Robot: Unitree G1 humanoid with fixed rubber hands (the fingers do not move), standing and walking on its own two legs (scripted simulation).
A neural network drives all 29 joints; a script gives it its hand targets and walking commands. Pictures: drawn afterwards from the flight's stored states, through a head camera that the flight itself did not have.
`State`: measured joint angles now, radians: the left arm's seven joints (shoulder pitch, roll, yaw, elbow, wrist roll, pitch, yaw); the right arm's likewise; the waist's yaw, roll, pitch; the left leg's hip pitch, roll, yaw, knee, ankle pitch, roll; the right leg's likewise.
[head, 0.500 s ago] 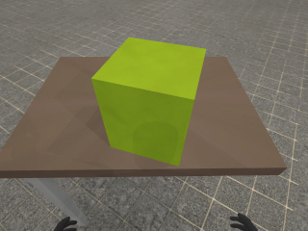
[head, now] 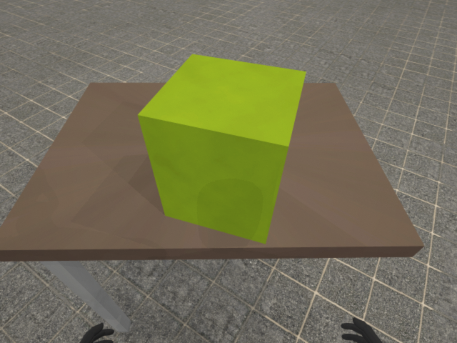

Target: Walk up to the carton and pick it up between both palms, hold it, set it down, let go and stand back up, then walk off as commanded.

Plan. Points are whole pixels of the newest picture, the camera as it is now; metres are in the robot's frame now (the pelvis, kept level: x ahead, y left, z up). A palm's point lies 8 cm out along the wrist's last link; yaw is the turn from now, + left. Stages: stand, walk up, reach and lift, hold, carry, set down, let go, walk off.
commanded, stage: stand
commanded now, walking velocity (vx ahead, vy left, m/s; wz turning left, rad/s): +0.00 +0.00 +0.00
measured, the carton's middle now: (229, 150) +0.44 +0.02 +0.12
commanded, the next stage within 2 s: none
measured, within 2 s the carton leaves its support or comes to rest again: neither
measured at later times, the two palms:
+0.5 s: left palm out of the picture +0.11 +0.27 -0.10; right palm out of the picture +0.12 -0.24 -0.09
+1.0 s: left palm out of the picture +0.11 +0.27 -0.10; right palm out of the picture +0.12 -0.24 -0.09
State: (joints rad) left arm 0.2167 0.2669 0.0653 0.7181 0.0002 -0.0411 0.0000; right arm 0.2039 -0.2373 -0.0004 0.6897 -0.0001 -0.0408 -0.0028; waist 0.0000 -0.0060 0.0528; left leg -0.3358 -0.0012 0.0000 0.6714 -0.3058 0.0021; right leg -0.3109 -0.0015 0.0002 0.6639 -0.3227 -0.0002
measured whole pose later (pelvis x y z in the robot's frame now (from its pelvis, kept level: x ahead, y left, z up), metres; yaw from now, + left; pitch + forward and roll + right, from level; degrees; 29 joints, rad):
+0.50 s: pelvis -0.01 +0.00 +0.00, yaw +0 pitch -2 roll +0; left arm 0.22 0.27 0.06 0.74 0.00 -0.04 0.00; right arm 0.19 -0.24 0.00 0.72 0.00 -0.04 0.00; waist 0.00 -0.01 0.05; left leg -0.34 0.00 0.00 0.64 -0.28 0.00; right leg -0.31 0.00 0.00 0.63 -0.29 0.00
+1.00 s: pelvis +0.00 +0.00 +0.00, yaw +0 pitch -1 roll +0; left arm 0.22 0.27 0.06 0.75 0.00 -0.05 0.00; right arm 0.19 -0.24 0.00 0.75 0.00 -0.04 0.00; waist 0.00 -0.01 0.05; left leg -0.34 0.00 0.00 0.62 -0.27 0.00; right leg -0.31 0.00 0.00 0.61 -0.29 0.00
